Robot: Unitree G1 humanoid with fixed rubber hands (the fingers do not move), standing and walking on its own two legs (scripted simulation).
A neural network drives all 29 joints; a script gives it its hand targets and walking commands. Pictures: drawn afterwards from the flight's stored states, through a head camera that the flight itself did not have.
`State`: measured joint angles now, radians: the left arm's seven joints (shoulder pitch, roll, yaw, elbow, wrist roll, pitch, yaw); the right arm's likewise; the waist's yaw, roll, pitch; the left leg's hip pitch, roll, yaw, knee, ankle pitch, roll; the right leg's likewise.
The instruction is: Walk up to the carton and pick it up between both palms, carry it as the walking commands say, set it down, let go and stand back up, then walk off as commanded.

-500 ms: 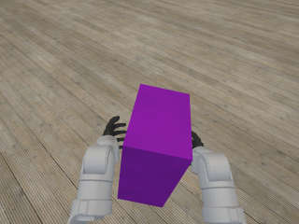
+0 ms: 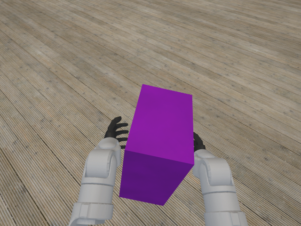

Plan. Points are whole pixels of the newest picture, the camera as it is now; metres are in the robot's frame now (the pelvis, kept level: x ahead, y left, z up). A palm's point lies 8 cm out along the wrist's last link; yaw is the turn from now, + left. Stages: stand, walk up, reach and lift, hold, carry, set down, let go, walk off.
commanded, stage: carry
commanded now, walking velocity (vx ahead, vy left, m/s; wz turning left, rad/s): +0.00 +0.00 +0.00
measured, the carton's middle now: (153, 148) +0.34 +0.01 -0.01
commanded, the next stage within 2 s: none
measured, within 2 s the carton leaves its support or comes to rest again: neither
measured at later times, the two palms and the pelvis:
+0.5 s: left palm (106, 145) +0.30 +0.13 +0.06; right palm (195, 158) +0.29 -0.10 +0.04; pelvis +0.00 +0.01 +0.00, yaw +0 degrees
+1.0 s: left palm (103, 148) +0.28 +0.14 +0.08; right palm (195, 156) +0.28 -0.10 +0.05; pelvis -0.01 -0.01 -0.01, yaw +6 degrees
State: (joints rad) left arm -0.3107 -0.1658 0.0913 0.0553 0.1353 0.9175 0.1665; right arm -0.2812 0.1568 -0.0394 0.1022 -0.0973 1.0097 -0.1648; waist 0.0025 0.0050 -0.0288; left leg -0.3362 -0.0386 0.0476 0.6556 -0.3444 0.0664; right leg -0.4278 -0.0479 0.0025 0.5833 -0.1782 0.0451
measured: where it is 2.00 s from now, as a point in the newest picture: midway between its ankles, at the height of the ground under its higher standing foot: outside the picture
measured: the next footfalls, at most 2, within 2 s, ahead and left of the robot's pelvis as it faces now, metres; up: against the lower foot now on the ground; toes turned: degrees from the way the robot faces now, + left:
right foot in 1.46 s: +0.01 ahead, -0.15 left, +0.00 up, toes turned +19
left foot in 1.76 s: -0.13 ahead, +0.05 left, +0.00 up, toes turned +35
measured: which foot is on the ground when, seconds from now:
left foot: down 0.00-1.00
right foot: down 0.00-1.00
